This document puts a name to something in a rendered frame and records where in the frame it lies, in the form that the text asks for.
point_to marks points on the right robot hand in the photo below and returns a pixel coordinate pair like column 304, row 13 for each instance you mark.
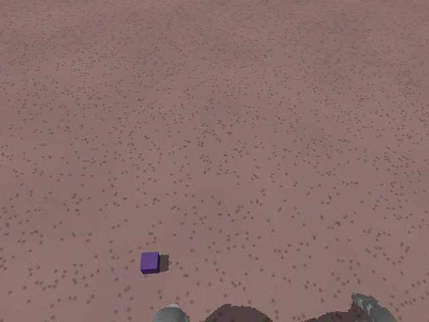
column 372, row 307

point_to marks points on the cube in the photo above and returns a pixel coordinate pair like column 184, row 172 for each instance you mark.
column 150, row 263

